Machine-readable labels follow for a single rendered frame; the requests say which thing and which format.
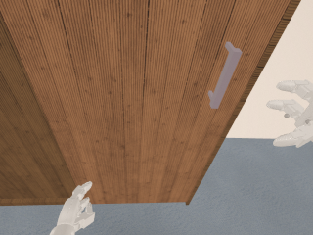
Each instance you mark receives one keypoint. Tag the handle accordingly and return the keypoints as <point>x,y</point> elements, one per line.
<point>225,76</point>

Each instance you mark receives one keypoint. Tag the wardrobe door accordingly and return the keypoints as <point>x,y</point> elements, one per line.
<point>124,85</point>
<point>32,165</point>

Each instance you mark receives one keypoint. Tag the robot left hand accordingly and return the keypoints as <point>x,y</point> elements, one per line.
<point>71,212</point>

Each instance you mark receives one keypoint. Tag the robot right hand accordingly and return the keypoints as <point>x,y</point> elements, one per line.
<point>303,132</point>

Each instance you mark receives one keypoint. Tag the robot left forearm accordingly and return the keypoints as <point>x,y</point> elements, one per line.
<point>63,229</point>

